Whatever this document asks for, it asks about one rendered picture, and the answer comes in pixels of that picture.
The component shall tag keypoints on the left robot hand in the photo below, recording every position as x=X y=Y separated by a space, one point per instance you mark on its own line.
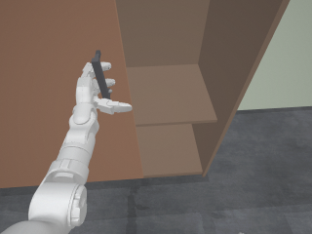
x=87 y=90

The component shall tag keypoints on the wardrobe door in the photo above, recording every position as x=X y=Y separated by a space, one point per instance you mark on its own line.
x=44 y=47

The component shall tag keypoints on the handle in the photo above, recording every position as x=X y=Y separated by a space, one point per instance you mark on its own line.
x=100 y=76

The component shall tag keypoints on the left robot upper arm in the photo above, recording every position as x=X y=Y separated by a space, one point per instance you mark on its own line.
x=56 y=209

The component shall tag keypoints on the left robot forearm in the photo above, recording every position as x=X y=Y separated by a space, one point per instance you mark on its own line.
x=77 y=149

